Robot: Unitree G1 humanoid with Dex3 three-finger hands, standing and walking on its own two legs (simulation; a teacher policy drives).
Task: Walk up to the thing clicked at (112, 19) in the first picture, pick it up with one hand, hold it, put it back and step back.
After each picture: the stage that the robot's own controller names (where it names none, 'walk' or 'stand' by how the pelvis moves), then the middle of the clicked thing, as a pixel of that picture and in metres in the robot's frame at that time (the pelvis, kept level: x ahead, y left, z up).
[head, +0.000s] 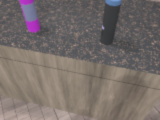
stand; (109, 21) +0.71 -0.11 +0.03
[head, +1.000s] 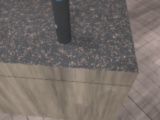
walk; (62, 18) +0.65 +0.13 +0.07
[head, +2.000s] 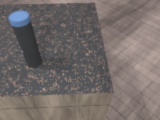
stand; (28, 42) +0.53 +0.24 +0.05
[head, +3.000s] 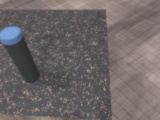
stand; (22, 58) +0.45 +0.27 +0.04
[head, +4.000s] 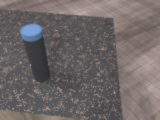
stand; (37, 56) +0.46 +0.20 +0.05
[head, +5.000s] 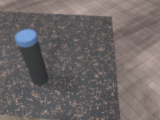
stand; (34, 60) +0.46 +0.21 +0.03
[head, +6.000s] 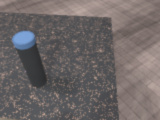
stand; (32, 62) +0.45 +0.22 +0.03
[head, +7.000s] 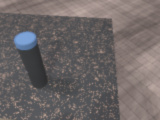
stand; (33, 63) +0.44 +0.21 +0.03
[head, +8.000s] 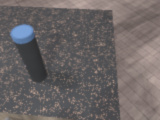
rise first; (31, 57) +0.45 +0.22 +0.03
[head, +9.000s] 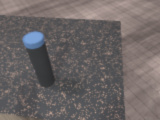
go down; (41, 62) +0.45 +0.21 +0.04
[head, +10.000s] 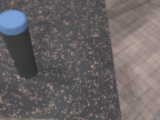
go down; (21, 50) +0.44 +0.19 +0.06
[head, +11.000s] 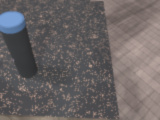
approach; (21, 50) +0.45 +0.20 +0.07
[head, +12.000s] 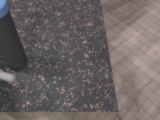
close in; (7, 39) +0.45 +0.22 +0.10
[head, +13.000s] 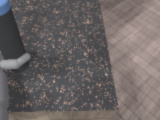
lift; (8, 39) +0.45 +0.20 +0.11
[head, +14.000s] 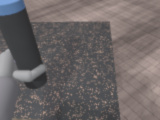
lift; (24, 48) +0.34 +0.17 +0.23
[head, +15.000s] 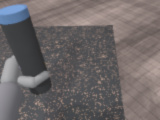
hold; (28, 54) +0.34 +0.16 +0.22
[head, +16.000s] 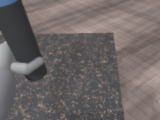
hold; (21, 40) +0.33 +0.17 +0.28
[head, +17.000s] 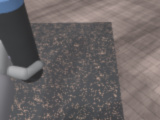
hold; (19, 43) +0.32 +0.16 +0.27
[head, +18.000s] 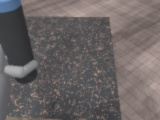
crouch; (16, 43) +0.35 +0.18 +0.23
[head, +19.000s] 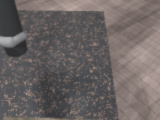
lower; (5, 16) +0.46 +0.22 +0.23
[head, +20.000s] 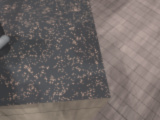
lower; out of the picture +0.50 +0.22 +0.13
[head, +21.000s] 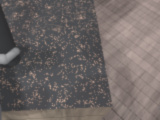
lower; out of the picture +0.47 +0.21 +0.11
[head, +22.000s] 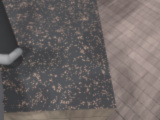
lower; (0, 33) +0.47 +0.21 +0.11
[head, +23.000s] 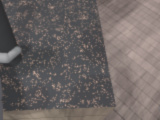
lower; out of the picture +0.47 +0.21 +0.11
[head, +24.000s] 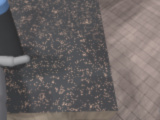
open; (6, 37) +0.46 +0.21 +0.10
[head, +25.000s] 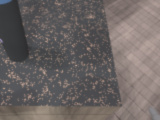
sink last; (10, 27) +0.47 +0.20 +0.11
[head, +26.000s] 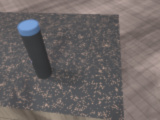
sink last; (37, 52) +0.48 +0.22 +0.08
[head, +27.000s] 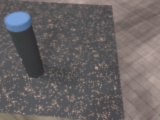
stand; (28, 49) +0.45 +0.21 +0.09
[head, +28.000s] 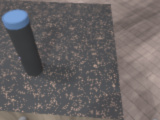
stand; (26, 47) +0.45 +0.22 +0.10
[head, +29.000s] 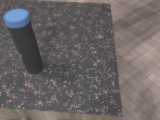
stand; (27, 46) +0.46 +0.21 +0.09
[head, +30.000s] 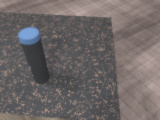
stand; (36, 58) +0.47 +0.21 +0.03
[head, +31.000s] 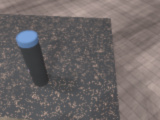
stand; (35, 61) +0.46 +0.21 +0.03
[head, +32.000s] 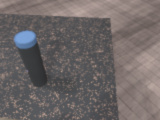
stand; (33, 62) +0.45 +0.21 +0.03
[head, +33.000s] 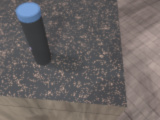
walk; (37, 38) +0.49 +0.18 +0.05
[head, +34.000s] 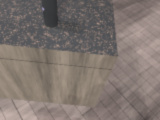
walk; (49, 1) +0.73 +0.18 +0.04
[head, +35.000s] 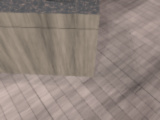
stand; out of the picture +1.07 +0.27 +0.06
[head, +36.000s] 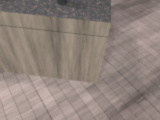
stand; out of the picture +1.06 +0.18 +0.05
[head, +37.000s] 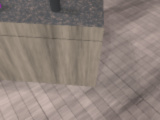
stand; out of the picture +1.06 +0.20 +0.03
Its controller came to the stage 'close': yes
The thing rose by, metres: 0.23
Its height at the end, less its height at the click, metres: +0.00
